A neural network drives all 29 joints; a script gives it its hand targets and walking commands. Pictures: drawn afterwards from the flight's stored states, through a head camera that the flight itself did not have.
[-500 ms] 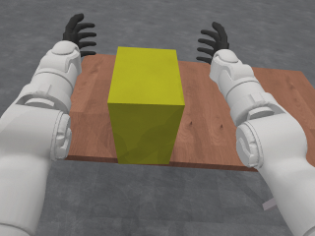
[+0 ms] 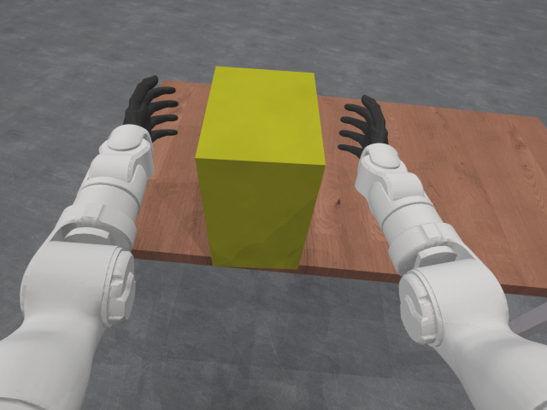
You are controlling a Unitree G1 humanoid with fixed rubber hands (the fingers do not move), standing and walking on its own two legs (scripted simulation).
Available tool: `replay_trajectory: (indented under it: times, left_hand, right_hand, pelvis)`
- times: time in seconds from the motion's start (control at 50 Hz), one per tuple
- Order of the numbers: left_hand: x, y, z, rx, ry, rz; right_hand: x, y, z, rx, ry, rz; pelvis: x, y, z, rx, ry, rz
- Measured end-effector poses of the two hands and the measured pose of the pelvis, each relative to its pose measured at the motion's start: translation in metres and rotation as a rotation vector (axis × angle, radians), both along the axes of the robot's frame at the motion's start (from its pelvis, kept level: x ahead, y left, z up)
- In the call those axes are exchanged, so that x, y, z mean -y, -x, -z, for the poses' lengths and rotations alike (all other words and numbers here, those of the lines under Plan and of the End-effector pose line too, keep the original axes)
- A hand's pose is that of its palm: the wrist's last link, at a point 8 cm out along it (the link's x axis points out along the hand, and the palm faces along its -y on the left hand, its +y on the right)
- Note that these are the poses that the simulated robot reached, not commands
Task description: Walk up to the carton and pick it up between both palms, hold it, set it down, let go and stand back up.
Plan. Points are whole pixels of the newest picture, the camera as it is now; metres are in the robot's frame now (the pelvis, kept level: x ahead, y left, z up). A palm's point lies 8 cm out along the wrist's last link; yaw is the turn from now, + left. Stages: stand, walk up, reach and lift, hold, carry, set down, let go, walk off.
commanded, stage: set down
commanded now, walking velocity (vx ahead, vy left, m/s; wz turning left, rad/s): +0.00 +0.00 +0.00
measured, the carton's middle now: (260, 175) +0.50 +0.01 +0.02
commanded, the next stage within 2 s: none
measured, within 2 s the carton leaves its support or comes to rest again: neither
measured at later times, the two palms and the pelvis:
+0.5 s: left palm (139, 187) +0.41 +0.20 +0.09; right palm (363, 200) +0.39 -0.14 +0.09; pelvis +0.00 +0.01 +0.00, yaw +0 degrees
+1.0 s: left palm (140, 236) +0.37 +0.20 +0.02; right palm (376, 245) +0.34 -0.17 +0.03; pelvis +0.01 +0.02 -0.01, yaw -1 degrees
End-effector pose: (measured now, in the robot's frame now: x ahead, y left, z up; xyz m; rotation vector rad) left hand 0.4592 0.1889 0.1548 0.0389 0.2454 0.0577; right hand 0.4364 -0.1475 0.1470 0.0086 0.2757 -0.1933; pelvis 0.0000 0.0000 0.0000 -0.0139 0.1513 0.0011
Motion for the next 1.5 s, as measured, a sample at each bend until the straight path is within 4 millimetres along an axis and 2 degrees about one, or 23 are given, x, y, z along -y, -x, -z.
replay_trajectory:
  times: [0.18,0.52,0.82,0.96,1.02,1.1,1.2,1.32,1.5]
  left_hand:
    - [0.000,0.018,0.016,-0.014,-0.009,0.017]
    - [-0.007,0.055,0.066,-0.022,0.000,0.018]
    - [-0.012,0.093,0.113,-0.010,0.007,0.012]
    - [-0.015,0.091,0.126,-0.009,-0.017,0.015]
    - [-0.013,0.094,0.135,-0.004,-0.041,0.049]
    - [-0.016,0.108,0.159,-0.047,-0.032,0.059]
    - [-0.027,0.128,0.180,-0.058,-0.014,0.024]
    - [-0.037,0.153,0.193,-0.075,-0.021,0.003]
    - [-0.034,0.176,0.198,-0.116,-0.017,0.011]
  right_hand:
    - [-0.004,0.017,0.014,-0.009,-0.003,0.010]
    - [-0.007,0.050,0.065,0.008,-0.012,0.007]
    - [-0.006,0.087,0.109,0.015,-0.011,-0.002]
    - [0.014,0.089,0.116,0.016,0.029,0.024]
    - [0.024,0.097,0.124,0.012,0.056,0.030]
    - [0.031,0.117,0.148,-0.041,0.060,0.036]
    - [0.027,0.134,0.166,-0.048,0.047,0.006]
    - [0.021,0.142,0.174,-0.039,0.045,-0.025]
    - [0.028,0.161,0.183,-0.068,0.045,-0.023]
  pelvis:
    - [-0.004,0.000,-0.001,0.060,0.003,0.001]
    - [-0.011,-0.003,0.001,0.116,0.011,0.000]
    - [-0.012,-0.003,0.003,0.129,0.012,-0.009]
    - [-0.015,-0.004,0.005,0.081,0.006,0.008]
    - [-0.017,-0.009,0.005,0.077,0.008,0.017]
    - [-0.020,-0.017,0.005,0.088,0.010,0.030]
    - [-0.023,-0.024,0.006,0.088,0.012,0.033]
    - [-0.025,-0.030,0.006,0.092,0.019,0.020]
    - [-0.024,-0.039,0.004,0.122,0.016,0.017]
